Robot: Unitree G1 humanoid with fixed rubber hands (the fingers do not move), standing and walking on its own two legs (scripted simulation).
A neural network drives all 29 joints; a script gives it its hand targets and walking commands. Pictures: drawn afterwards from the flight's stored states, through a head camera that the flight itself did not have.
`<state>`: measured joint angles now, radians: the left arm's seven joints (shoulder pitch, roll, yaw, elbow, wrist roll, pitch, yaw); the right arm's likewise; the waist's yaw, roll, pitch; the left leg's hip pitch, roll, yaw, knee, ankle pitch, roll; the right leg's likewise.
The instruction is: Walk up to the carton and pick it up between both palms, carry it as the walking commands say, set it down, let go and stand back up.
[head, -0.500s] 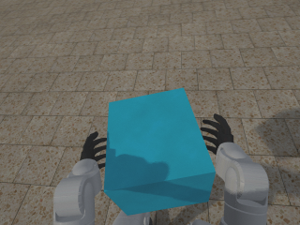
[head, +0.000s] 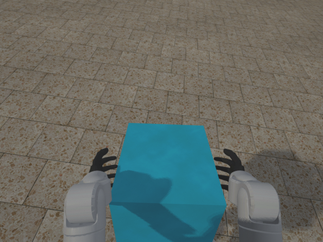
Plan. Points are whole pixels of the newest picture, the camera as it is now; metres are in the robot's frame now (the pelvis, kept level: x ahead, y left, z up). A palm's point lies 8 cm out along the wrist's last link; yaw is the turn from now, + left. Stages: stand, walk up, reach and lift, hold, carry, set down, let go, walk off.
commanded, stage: carry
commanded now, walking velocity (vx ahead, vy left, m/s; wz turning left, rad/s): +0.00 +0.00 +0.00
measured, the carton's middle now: (164, 180) +0.29 +0.02 -0.05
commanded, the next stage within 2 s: none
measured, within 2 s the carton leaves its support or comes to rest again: neither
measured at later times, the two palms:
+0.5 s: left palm (6, 238) +0.11 +0.28 +0.08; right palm out of the picture +0.07 -0.02 +0.10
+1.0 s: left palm out of the picture +0.01 +0.35 +0.09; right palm out of the picture -0.01 +0.05 +0.11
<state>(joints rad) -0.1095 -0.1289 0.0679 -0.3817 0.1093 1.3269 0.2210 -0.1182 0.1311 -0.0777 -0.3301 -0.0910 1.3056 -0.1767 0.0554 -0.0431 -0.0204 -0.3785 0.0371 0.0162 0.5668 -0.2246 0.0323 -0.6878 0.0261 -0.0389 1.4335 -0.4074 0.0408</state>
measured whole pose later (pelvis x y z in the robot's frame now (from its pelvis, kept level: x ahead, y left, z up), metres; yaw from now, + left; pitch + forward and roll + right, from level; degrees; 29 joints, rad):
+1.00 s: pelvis -0.24 +0.22 -0.01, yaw -3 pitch +2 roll +0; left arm -0.12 -0.13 0.02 -0.42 0.10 1.29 0.21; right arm -0.10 0.13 -0.08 -0.44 -0.11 1.29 -0.20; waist -0.02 -0.08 -0.14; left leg -0.32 0.04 0.10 0.57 -0.32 0.00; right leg -0.18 -0.02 -0.21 0.57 -0.42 -0.05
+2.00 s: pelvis -0.29 +0.23 +0.00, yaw -4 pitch +2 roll +0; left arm -0.15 -0.13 0.06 -0.41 0.11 1.29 0.21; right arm -0.14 0.13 -0.06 -0.41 -0.12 1.29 -0.21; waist 0.02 0.01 -0.13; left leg -0.37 0.04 0.11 0.49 -0.16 0.01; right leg -0.25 -0.02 -0.21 0.53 -0.32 -0.07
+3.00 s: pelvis -0.28 +0.22 +0.00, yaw -3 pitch +3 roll +0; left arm -0.17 -0.14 0.07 -0.38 0.12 1.24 0.20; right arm -0.16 0.14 -0.08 -0.40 -0.11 1.25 -0.21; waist 0.00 0.02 -0.06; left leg -0.39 0.04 0.10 0.50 -0.17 0.01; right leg -0.26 -0.01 -0.21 0.52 -0.33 -0.07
